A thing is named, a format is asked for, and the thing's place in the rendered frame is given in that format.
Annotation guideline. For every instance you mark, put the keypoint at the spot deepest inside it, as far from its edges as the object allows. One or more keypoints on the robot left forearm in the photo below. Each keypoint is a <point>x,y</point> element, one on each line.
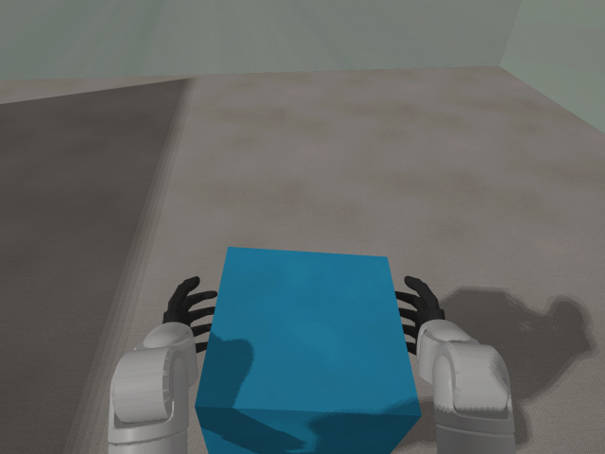
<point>149,405</point>

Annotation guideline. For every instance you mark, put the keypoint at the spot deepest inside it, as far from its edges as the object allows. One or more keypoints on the carton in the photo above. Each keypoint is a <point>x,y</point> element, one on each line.
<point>306,355</point>

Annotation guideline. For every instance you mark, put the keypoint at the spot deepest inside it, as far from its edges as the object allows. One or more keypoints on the left robot hand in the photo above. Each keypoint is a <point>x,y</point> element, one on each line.
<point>180,303</point>

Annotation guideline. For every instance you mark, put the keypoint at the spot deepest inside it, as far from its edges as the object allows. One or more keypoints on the robot right forearm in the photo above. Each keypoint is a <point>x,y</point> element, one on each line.
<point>471,391</point>

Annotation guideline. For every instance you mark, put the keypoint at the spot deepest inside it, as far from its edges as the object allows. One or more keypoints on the right robot hand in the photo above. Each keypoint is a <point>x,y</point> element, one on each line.
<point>427,309</point>

